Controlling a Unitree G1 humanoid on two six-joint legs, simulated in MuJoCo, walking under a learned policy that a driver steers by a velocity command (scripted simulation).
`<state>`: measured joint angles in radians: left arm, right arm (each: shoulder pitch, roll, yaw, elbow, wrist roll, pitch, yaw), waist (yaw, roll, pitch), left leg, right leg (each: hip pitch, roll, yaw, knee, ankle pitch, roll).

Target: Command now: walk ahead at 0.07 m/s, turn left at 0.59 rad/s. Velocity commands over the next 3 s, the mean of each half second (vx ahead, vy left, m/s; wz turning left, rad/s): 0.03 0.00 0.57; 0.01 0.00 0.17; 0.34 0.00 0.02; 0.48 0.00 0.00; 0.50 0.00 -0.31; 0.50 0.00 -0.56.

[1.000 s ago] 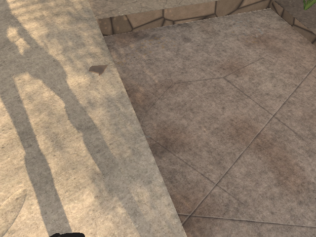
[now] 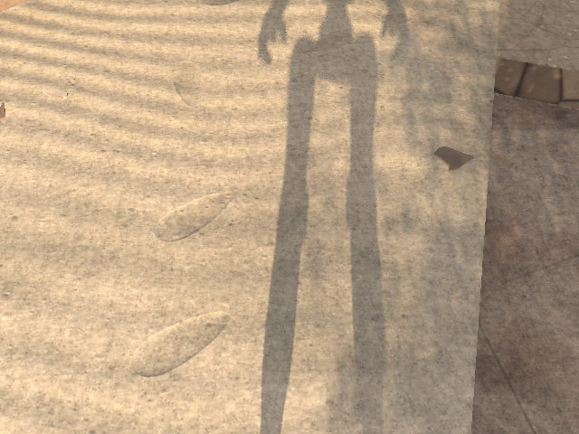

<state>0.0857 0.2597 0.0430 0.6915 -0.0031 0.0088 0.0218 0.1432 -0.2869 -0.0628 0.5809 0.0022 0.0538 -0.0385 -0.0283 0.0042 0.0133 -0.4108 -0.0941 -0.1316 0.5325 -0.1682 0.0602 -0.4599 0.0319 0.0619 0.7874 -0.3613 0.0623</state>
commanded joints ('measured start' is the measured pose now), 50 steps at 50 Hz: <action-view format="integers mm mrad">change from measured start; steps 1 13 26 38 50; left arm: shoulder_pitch -23 16 80 55 129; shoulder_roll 83 97 37 63 98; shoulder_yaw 25 27 5 16 10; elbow -90 -134 -122 -66 -30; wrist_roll -8 25 41 6 15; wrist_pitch -29 -17 -18 17 -28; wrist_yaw -5 30 -11 21 -1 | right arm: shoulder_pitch -27 -10 89 -35 -7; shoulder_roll -150 -89 -234 -65 -46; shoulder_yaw -40 -38 -56 10 8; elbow -78 -61 -64 8 127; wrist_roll -1 30 -15 -19 -3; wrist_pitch -8 3 -21 -54 -57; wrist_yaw -1 18 27 15 24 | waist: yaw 4 34 41 10 33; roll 177 -128 315 142 -111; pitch -107 -42 -164 -98 5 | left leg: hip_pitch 130 -318 486 198 98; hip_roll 229 73 468 298 63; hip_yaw -368 76 -316 -81 84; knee -188 712 -131 -166 -25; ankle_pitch -148 -169 573 212 -375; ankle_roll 166 -171 193 182 16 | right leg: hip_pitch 50 330 -193 63 147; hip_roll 20 -255 -102 -88 -129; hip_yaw -5 39 -193 -54 49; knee -128 -466 169 43 -416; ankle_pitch -15 433 -295 -50 -267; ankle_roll -30 -268 -3 15 -139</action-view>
